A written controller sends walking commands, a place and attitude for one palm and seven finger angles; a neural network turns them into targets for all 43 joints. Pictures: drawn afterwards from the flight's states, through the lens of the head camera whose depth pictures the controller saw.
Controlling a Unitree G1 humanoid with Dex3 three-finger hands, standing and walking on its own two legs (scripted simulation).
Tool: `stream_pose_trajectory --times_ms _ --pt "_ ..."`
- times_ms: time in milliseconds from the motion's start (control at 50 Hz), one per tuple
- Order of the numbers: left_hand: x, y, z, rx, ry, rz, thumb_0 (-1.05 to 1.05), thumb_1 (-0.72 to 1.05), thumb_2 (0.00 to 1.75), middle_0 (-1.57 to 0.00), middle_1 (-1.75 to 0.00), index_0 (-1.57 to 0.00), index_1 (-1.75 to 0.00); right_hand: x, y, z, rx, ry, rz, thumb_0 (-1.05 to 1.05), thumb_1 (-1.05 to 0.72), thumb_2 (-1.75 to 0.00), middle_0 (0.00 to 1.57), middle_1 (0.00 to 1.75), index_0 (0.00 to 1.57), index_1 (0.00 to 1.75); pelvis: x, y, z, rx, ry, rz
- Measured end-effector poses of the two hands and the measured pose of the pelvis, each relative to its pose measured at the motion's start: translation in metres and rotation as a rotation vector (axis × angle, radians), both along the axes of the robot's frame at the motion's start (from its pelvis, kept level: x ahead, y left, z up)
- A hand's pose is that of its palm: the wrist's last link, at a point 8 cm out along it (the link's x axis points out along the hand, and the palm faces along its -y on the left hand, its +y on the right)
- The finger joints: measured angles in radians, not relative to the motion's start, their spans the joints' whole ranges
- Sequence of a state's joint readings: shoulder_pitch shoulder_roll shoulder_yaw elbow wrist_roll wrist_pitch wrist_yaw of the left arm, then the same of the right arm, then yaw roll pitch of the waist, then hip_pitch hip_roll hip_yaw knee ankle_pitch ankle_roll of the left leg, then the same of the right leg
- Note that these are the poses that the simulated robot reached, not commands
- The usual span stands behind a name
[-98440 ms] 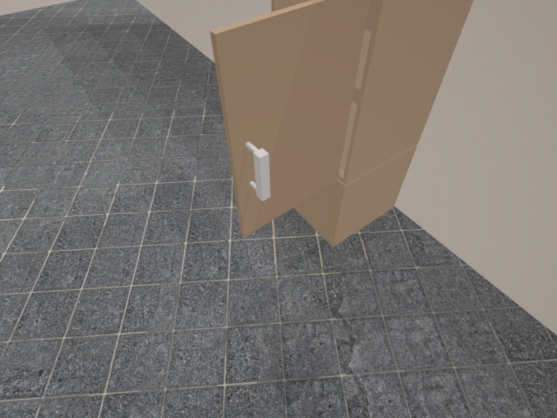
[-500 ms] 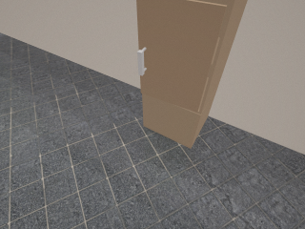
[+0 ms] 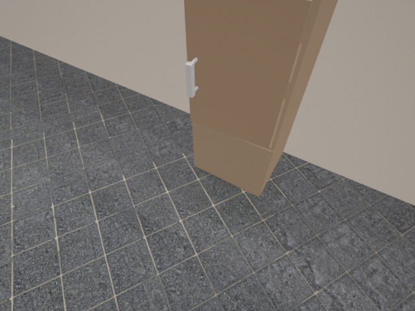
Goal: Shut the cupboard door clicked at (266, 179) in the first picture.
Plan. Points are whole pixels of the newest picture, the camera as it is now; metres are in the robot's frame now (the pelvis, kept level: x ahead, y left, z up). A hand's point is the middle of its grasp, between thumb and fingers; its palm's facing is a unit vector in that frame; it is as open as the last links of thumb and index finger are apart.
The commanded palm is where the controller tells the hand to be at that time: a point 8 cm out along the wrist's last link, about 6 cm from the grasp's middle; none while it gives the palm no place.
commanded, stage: look to check the result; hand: left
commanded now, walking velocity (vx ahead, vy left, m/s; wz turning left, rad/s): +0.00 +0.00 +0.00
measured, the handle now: (193, 77) +0.95 +0.11 -0.08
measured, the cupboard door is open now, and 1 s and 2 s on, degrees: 4 4 4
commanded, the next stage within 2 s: walk to a spot facing it in 0.38 s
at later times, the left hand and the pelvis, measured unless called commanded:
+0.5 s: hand out of the picture +0.08 +0.22 -0.16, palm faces +0.01 -0.96 -0.29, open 7.4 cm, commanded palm none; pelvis +0.03 -0.01 +0.00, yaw +0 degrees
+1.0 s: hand out of the picture +0.02 +0.21 -0.19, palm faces +0.25 -0.94 -0.24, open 7.4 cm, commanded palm none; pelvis +0.01 +0.00 -0.02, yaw +14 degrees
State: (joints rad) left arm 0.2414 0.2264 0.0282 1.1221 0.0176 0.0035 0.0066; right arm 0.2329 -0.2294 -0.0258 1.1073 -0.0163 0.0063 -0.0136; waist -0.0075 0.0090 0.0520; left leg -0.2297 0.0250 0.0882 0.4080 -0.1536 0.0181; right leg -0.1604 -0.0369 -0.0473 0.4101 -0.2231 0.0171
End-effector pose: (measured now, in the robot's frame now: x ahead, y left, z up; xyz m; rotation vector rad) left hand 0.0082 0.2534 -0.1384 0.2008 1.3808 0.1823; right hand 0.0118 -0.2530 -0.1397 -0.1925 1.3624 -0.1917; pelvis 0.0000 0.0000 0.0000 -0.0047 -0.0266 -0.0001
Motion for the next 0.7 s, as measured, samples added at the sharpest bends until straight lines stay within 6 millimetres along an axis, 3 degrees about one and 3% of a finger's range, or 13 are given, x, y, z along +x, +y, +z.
stream_pose_trajectory --times_ms 200,440,600,700 --pt "0.024 0.011 0.007 0.036 -0.028 -0.014 0.00 0.90 0.90 -0.20 -0.30 -0.20 -0.30 0.032 -0.017 0.005 -0.025 -0.040 0.028 0.00 -0.91 -0.90 0.20 0.30 0.21 0.30 0.009 -0.004 0.002 0.001 -0.003 0.002" --pt "0.059 0.009 0.012 0.042 -0.092 -0.031 0.00 0.90 0.90 -0.20 -0.30 -0.20 -0.30 0.070 -0.028 0.012 -0.041 -0.096 0.061 0.00 -0.91 -0.90 0.20 0.30 0.21 0.30 0.022 -0.009 0.004 0.004 -0.001 0.007" --pt "0.068 0.004 0.012 0.047 -0.102 -0.015 0.00 0.90 0.90 -0.20 -0.30 -0.20 -0.30 0.079 -0.028 0.010 -0.037 -0.096 0.071 0.00 -0.91 -0.90 0.20 0.30 0.21 0.30 0.029 -0.013 0.003 0.007 0.005 0.024" --pt "0.060 -0.004 0.006 0.040 -0.109 0.038 0.00 0.90 0.90 -0.20 -0.30 -0.20 -0.30 0.075 -0.017 -0.002 -0.005 -0.054 0.092 0.00 -0.91 -0.90 0.20 0.30 0.20 0.30 0.027 -0.015 -0.003 0.008 0.006 0.067"
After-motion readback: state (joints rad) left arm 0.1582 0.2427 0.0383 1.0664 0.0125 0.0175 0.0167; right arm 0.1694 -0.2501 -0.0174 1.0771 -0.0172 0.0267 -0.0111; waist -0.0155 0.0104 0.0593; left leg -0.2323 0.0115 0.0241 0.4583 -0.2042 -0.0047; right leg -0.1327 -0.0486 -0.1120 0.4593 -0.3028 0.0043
